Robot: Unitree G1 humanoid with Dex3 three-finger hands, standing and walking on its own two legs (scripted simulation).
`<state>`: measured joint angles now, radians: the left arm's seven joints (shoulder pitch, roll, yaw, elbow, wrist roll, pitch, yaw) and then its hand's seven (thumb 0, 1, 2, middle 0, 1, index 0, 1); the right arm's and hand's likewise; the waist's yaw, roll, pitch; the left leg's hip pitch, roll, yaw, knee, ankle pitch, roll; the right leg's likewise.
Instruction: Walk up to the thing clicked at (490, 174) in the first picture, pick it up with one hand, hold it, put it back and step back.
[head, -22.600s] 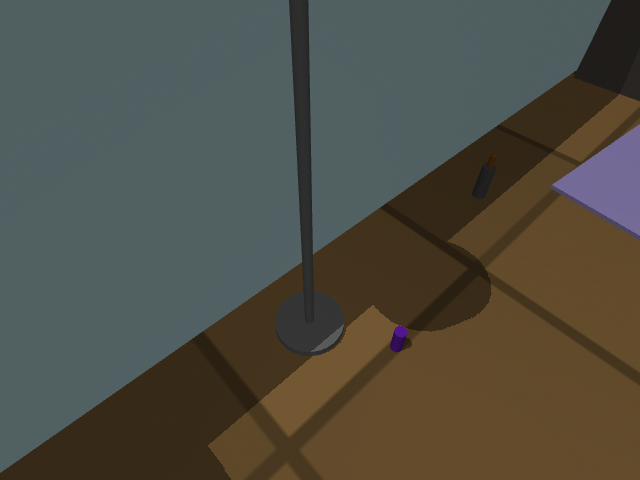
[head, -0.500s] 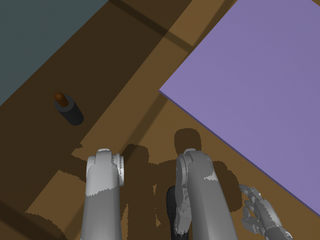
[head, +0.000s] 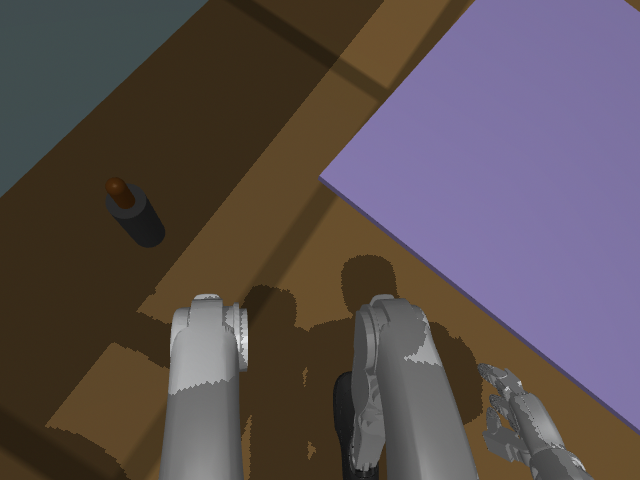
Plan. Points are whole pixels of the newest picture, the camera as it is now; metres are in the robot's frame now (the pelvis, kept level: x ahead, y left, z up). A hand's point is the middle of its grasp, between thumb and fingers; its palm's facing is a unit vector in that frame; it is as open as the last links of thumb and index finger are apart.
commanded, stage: go down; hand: left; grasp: from above
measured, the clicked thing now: (134, 212) +0.48 +0.29 -0.28
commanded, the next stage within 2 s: none
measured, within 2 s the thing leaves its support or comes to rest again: neither
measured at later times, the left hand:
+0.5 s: hand out of the picture +0.34 +0.45 +0.02, palm faces +0.34 -0.94 -0.09, open 17.6 cm
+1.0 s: hand out of the picture +0.35 +0.45 +0.03, palm faces +0.33 -0.94 -0.07, open 17.4 cm
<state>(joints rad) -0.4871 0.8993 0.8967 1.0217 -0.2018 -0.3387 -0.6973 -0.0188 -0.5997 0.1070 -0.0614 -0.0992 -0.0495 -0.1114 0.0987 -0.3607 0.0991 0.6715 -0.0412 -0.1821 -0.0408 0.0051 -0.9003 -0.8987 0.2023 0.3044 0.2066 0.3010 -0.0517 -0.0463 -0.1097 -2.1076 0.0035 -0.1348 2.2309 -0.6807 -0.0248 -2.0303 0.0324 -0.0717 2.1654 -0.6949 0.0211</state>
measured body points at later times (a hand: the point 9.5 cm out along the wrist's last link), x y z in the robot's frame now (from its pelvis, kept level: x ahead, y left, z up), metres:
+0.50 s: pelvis +0.00 +0.00 -0.01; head +0.20 +0.07 +0.39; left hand +0.32 +0.50 +0.03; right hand +0.17 -0.27 -0.11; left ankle +0.09 +0.13 -0.36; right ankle +0.10 -0.13 -0.36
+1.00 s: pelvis +0.00 +0.00 -0.01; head +0.20 +0.08 +0.39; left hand +0.32 +0.50 +0.03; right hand +0.18 -0.27 -0.10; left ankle +0.09 +0.13 -0.36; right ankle +0.10 -0.12 -0.36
